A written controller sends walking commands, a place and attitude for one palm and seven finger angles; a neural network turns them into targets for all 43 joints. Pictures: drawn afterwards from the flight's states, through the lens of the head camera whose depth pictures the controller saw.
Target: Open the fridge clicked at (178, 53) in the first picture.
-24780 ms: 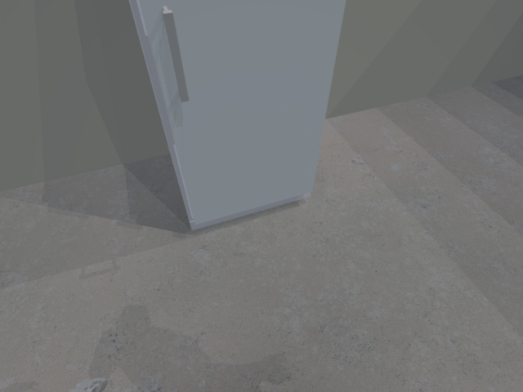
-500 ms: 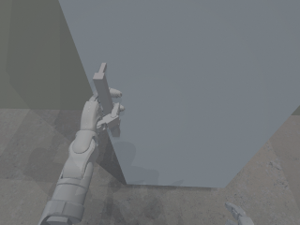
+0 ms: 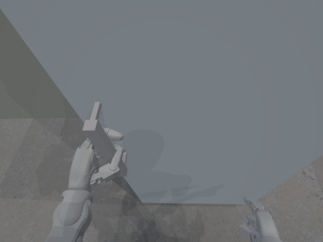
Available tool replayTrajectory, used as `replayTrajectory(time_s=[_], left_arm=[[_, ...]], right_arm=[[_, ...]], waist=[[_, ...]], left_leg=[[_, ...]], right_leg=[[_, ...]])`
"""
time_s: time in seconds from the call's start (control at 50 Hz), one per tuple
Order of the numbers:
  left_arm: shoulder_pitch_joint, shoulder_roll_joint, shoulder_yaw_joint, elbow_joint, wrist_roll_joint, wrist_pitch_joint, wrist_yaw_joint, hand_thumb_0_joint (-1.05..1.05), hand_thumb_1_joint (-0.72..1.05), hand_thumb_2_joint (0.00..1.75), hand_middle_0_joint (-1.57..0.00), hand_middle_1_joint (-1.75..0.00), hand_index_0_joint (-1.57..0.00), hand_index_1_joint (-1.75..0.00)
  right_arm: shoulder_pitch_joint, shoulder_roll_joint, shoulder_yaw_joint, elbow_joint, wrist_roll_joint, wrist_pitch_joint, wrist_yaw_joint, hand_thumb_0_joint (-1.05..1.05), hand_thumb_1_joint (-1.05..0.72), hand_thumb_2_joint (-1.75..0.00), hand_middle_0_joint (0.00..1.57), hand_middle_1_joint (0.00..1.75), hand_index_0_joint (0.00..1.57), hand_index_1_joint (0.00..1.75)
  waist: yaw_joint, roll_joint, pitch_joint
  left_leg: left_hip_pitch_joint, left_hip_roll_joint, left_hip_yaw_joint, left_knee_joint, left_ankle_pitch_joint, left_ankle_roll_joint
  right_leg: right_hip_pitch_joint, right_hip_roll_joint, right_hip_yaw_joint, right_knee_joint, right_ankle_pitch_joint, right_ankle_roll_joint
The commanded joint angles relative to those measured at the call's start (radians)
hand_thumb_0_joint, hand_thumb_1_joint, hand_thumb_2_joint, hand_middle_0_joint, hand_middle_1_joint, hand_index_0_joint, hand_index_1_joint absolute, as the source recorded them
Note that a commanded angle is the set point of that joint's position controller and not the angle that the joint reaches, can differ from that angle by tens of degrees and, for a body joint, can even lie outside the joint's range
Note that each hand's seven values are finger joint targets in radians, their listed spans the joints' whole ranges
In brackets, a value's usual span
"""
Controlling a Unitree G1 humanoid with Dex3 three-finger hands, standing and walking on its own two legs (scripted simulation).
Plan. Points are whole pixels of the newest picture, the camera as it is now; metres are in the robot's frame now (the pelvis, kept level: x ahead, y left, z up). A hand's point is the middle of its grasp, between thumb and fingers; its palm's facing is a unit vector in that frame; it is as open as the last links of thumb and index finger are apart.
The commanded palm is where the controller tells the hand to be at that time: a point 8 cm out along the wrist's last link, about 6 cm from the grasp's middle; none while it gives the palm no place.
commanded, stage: walk backward, drawing the door open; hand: left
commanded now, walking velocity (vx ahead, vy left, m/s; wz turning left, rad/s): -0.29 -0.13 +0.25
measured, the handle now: (112, 145) +0.31 +0.13 +0.08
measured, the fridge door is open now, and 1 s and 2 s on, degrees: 0 1 36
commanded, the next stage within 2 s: none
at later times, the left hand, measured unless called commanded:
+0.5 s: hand (119, 165) +0.27 +0.11 +0.07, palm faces +0.34 -0.89 -0.31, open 6.4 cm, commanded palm +0.21 +0.15 +0.08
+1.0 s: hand (120, 166) +0.26 +0.10 +0.08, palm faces +0.42 -0.86 -0.27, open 6.5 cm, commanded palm +0.17 +0.15 +0.08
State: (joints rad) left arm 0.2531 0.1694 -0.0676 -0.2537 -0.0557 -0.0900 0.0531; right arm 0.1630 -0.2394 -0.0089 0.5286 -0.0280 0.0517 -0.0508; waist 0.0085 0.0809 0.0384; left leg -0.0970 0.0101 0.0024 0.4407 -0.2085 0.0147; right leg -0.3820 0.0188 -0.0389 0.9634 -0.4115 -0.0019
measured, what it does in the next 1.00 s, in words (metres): steps to the right: right foot, then left foot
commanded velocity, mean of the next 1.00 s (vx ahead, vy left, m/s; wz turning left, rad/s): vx -0.32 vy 0.02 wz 0.07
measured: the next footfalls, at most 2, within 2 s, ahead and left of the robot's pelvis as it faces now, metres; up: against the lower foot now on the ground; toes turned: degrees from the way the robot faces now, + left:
right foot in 0.12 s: +0.13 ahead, -0.02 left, +0.00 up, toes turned +1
left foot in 0.44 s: +0.15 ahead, +0.07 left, +0.00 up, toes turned +9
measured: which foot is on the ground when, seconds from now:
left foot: down 0.00-0.10, up 0.12-0.42, down 0.44-0.60, up 0.62-1.00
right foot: up 0.00-0.10, down 0.12-0.42, up 0.44-0.56, down 0.58-1.00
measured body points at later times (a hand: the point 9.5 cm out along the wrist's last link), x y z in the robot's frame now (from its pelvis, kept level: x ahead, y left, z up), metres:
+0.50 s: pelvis +0.02 -0.09 -0.05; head +0.05 -0.13 +0.39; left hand +0.24 +0.15 +0.09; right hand +0.23 -0.31 -0.15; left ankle +0.11 +0.06 -0.76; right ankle +0.04 -0.14 -0.72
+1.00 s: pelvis -0.07 -0.15 -0.01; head +0.02 -0.16 +0.43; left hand +0.23 +0.15 +0.10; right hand +0.17 -0.39 -0.11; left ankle -0.17 -0.03 -0.72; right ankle +0.03 -0.22 -0.76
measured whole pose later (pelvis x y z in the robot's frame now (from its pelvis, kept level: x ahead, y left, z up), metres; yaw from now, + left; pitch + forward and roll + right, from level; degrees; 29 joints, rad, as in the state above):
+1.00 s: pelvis -0.07 -0.15 -0.01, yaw +14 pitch +5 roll +4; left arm -0.19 0.28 0.18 0.09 -0.03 -0.02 0.17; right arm 0.08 -0.30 -0.02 0.55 0.01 0.04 -0.11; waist -0.10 -0.03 0.09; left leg -0.30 -0.05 0.00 0.66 -0.46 -0.04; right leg -0.43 -0.06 -0.01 0.43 -0.09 -0.04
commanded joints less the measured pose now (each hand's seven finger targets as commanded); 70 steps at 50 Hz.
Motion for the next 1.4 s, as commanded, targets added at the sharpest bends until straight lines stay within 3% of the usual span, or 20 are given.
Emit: replayTrajectory(time_s=[0.0, 0.04, 0.08, 0.1, 0.14, 0.22, 0.32, 0.36, 0.38, 0.4, 0.44, 0.54, 0.58, 0.66, 0.82, 1.0, 1.14, 1.28, 1.34, 1.38], left_arm=[[-0.111, 0.05, 0.065, -0.297, 0.025, -0.045, 0.054, 0.0, 0.9, 0.9, -0.45, -1.4, -0.45, -1.4], [-0.064, 0.079, 0.089, -0.339, 0.01, -0.033, 0.04, 0.0, 0.9, 0.9, -0.45, -1.4, -0.45, -1.4], [0.015, 0.189, 0.194, -0.422, 0.006, -0.057, 0.041, 0.0, 0.9, 0.9, -0.45, -1.4, -0.45, -1.4], [0.102, 0.201, 0.23, -0.358, 0.024, -0.05, 0.052, 0.0, 0.9, 0.9, -0.45, -1.4, -0.45, -1.4], [0.196, 0.113, 0.133, -0.287, -0.007, -0.024, 0.044, 0.0, 0.9, 0.9, -0.45, -1.4, -0.45, -1.4], [0.073, 0.068, 0.135, -0.32, 0.047, -0.105, 0.054, 0.0, 0.9, 0.9, -0.45, -1.4, -0.45, -1.4], [0.035, 0.134, 0.151, -0.394, 0.048, -0.09, 0.079, 0.0, 0.9, 0.9, -0.45, -1.4, -0.45, -1.4], [0.061, 0.153, 0.153, -0.383, 0.028, -0.099, 0.093, 0.0, 0.9, 0.9, -0.45, -1.4, -0.45, -1.4], [0.068, 0.144, 0.164, -0.387, 0.012, -0.111, 0.107, 0.0, 0.9, 0.9, -0.45, -1.4, -0.45, -1.4], [0.113, 0.189, 0.217, -0.354, 0.033, -0.12, 0.132, 0.0, 0.9, 0.9, -0.45, -1.4, -0.45, -1.4], [0.047, 0.208, 0.276, -0.42, 0.025, -0.129, 0.123, 0.0, 0.9, 0.9, -0.45, -1.4, -0.45, -1.4], [-0.058, 0.219, 0.316, -0.286, 0.0, -0.059, 0.114, 0.0, 0.9, 0.9, -0.45, -1.4, -0.45, -1.4], [-0.141, 0.296, 0.357, -0.247, 0.008, -0.067, 0.11, 0.0, 0.9, 0.9, -0.45, -1.4, -0.45, -1.4], [-0.26, 0.283, 0.354, -0.155, 0.03, -0.073, 0.12, 0.0, 0.9, 0.9, -0.45, -1.4, -0.45, -1.4], [-0.369, 0.309, 0.401, 0.01, 0.037, -0.088, 0.151, 0.0, 0.9, 0.9, -0.45, -1.4, -0.45, -1.4], [-0.391, 0.332, 0.378, -0.032, 0.025, -0.071, 0.113, 0.0, 0.9, 0.9, -0.45, -1.4, -0.45, -1.4], [-0.324, 0.175, 0.213, -0.235, 0.025, -0.073, 0.064, 0.0, 0.9, 0.9, -0.45, -1.4, -0.45, -1.4], [-0.428, 0.13, 0.157, -0.012, 0.037, -0.063, 0.065, 0.0, 0.9, 0.9, -0.45, -1.4, -0.45, -1.4], [-0.362, 0.179, 0.169, -0.03, 0.034, -0.094, 0.065, 0.0, 0.9, 0.9, -0.45, -1.4, -0.45, -1.4], [-0.291, 0.144, 0.173, 0.019, 0.02, -0.081, 0.061, 0.0, 0.9, 0.9, -0.45, -1.4, -0.45, -1.4]], right_arm=[[0.001, -0.054, -0.025, -0.15, 0.001, -0.047, 0.019, 0.0, -0.9, -0.9, 0.2, 0.3, 0.2, 0.3], [-0.025, -0.034, -0.016, -0.193, 0.021, -0.06, 0.012, 0.0, -0.9, -0.9, 0.2, 0.3, 0.2, 0.3], [-0.135, -0.013, 0.005, -0.274, 0.04, -0.101, -0.03, 0.0, -0.9, -0.9, 0.2, 0.3, 0.2, 0.3], [-0.115, -0.007, 0.03, -0.288, 0.012, -0.124, -0.053, 0.0, -0.9, -0.9, 0.2, 0.3, 0.2, 0.3], [-0.094, 0.01, 0.07, -0.233, 0.001, -0.141, -0.043, 0.0, -0.9, -0.9, 0.2, 0.3, 0.2, 0.3], [-0.019, -0.013, 0.03, -0.115, 0.013, -0.095, 0.006, 0.0, -0.9, -0.9, 0.2, 0.3, 0.2, 0.3], [-0.115, -0.019, 0.008, -0.12, 0.015, -0.088, 0.0, 0.0, -0.9, -0.9, 0.2, 0.3, 0.2, 0.3], [-0.091, -0.034, 0.018, -0.112, 0.017, -0.089, -0.002, 0.0, -0.9, -0.9, 0.2, 0.3, 0.2, 0.3], [-0.116, -0.052, 0.021, -0.152, 0.008, -0.092, -0.002, 0.0, -0.9, -0.9, 0.2, 0.3, 0.2, 0.3], [-0.119, -0.031, 0.022, -0.173, -0.009, -0.101, -0.007, 0.0, -0.9, -0.9, 0.2, 0.3, 0.2, 0.3], [-0.115, 0.008, 0.016, -0.126, -0.009, -0.126, -0.019, 0.0, -0.9, -0.9, 0.2, 0.3, 0.2, 0.3], [-0.118, -0.075, -0.023, -0.113, 0.028, -0.17, -0.036, 0.0, -0.9, -0.9, 0.2, 0.3, 0.2, 0.3], [-0.105, -0.048, -0.027, -0.107, 0.032, -0.165, -0.035, 0.0, -0.9, -0.9, 0.2, 0.3, 0.2, 0.3], [-0.101, -0.041, -0.003, -0.062, 0.01, -0.163, -0.028, 0.0, -0.9, -0.9, 0.2, 0.3, 0.2, 0.3], [-0.077, -0.074, -0.005, -0.079, 0.023, -0.101, -0.071, 0.0, -0.9, -0.9, 0.2, 0.3, 0.2, 0.3], [-0.043, -0.113, -0.038, -0.138, 0.049, -0.006, -0.048, 0.0, -0.9, -0.9, 0.2, 0.3, 0.2, 0.3], [-0.132, -0.096, -0.02, -0.234, 0.03, -0.008, -0.003, 0.0, -0.9, -0.9, 0.2, 0.3, 0.2, 0.3], [-0.048, -0.112, -0.012, -0.103, 0.028, -0.062, -0.008, 0.0, -0.9, -0.9, 0.2, 0.3, 0.2, 0.3], [-0.06, -0.099, -0.011, -0.116, 0.033, -0.062, -0.022, 0.0, -0.9, -0.9, 0.2, 0.3, 0.2, 0.3], [-0.071, -0.081, -0.009, -0.108, 0.031, -0.07, -0.03, 0.0, -0.9, -0.9, 0.2, 0.3, 0.2, 0.3]], waist=[[-0.048, 0.069, -0.247], [-0.011, -0.083, -0.26], [0.065, -0.339, -0.313], [0.064, -0.261, -0.308], [0.043, -0.253, -0.049], [-0.041, -0.329, -0.247], [-0.032, -0.144, -0.184], [-0.053, 0.106, -0.185], [-0.019, 0.368, -0.198], [0.026, 0.306, -0.233], [0.02, 0.093, -0.147], [0.034, -0.107, -0.15], [0.011, -0.48, -0.157], [-0.012, -0.067, -0.29], [0.02, -0.209, -0.438], [-0.005, -0.164, -0.559], [0.004, 0.237, -0.366], [-0.015, 0.089, -0.258], [-0.002, -0.22, -0.326], [0.029, -0.339, -0.326]], left_leg=[[0.611, 0.125, -0.086, 0.169, 1.46, -0.003], [0.221, 0.057, -0.069, 0.325, 1.032, -0.048], [-0.374, -0.123, -0.059, 0.616, -0.329, -0.024], [-0.343, -0.119, -0.137, 0.669, -0.38, -0.003], [-0.467, -0.106, -0.033, 0.665, -0.427, 0.01], [-0.271, -0.073, 0.052, 0.709, -0.216, -0.032], [-0.016, -0.103, 0.221, 0.241, -0.129, -0.034], [0.053, 0.021, 0.106, -0.06, 0.045, 0.019], [-0.085, 0.294, -0.243, -0.219, 0.149, 0.156], [-0.293, 0.493, -0.555, -0.154, 0.284, 0.283], [-0.4, 0.482, -0.544, -0.106, 0.53, 0.337], [-0.379, 0.181, -0.18, 0.069, -0.063, 0.086], [-0.413, -0.108, 0.001, 0.591, -0.32, -0.062], [-0.47, -0.05, -0.076, 0.735, -0.262, -0.066], [-0.437, -0.064, -0.006, 0.338, -0.336, -0.053], [-0.237, -0.014, -0.005, 0.051, -0.15, -0.058], [-0.059, 0.211, -0.071, -0.021, 0.865, 0.029], [0.103, 0.218, -0.068, 0.141, 0.969, 0.027], [-0.346, 0.015, 0.013, 0.497, -0.029, -0.059], [-0.437, -0.022, -0.16, 0.674, -0.371, -0.048]], right_leg=[[-0.354, 0.099, -0.125, -0.261, -0.063, -0.023], [0.176, 0.067, -0.104, -0.645, 0.516, -0.045], [0.712, -0.272, 0.145, -0.472, 1.459, -0.131], [0.54, -0.39, 0.222, -0.469, 1.509, -0.112], [0.437, -0.334, 0.183, -0.47, 1.54, -0.063], [0.249, -0.2, 0.03, -0.561, 1.295, 0.302], [0.074, -0.168, -0.009, -0.628, 0.821, 0.157], [0.023, -0.118, -0.002, -0.37, 0.558, 0.183], [0.032, -0.017, 0.016, 0.047, -0.01, 0.166], [0.105, -0.026, 0.231, 0.434, -0.229, 0.054], [0.041, -0.036, 0.42, 0.377, -0.24, 0.033], [0.216, -0.049, 0.082, -0.461, 0.086, 0.02], [0.028, -0.378, 0.53, -0.72, 0.324, -0.14], [0.283, -0.34, 0.282, -0.468, 1.007, -0.127], [0.67, -0.362, 0.272, -0.438, 1.449, -0.057], [0.589, -0.339, 0.256, -0.47, 1.076, -0.128], [0.129, 0.001, 0.0, -0.201, 0.267, 0.02], [0.092, -0.02, -0.027, -0.495, 0.264, -0.001], [0.448, -0.344, 0.353, -0.472, 1.284, -0.19], [0.441, -0.452, 0.342, -0.49, 1.263, -0.204]])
